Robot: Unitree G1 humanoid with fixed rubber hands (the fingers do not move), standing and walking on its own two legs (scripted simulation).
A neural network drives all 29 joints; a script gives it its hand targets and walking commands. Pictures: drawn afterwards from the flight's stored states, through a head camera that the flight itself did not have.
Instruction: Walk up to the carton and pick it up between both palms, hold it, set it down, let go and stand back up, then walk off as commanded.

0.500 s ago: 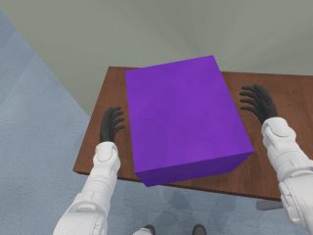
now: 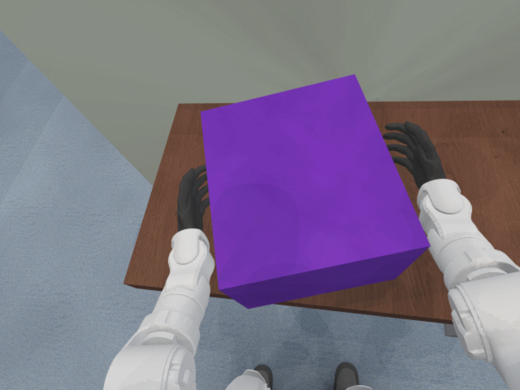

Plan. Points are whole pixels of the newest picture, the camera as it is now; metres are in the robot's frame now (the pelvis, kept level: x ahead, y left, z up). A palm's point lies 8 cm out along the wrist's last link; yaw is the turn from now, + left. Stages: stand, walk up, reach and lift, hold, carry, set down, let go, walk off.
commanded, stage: reach and lift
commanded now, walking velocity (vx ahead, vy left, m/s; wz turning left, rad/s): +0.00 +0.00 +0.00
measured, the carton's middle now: (299, 196) +0.41 +0.05 -0.03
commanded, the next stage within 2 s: none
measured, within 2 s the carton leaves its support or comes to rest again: neither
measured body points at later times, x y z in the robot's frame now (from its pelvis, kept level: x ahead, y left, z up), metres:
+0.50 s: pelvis -0.01 +0.00 +0.00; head +0.11 +0.00 +0.44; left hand +0.35 +0.22 -0.01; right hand +0.46 -0.11 +0.00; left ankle -0.02 +0.16 -0.72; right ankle +0.04 -0.11 -0.72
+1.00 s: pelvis -0.01 -0.01 +0.01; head +0.12 -0.01 +0.44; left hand +0.35 +0.22 -0.01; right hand +0.46 -0.11 +0.00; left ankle -0.02 +0.16 -0.72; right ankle +0.04 -0.11 -0.72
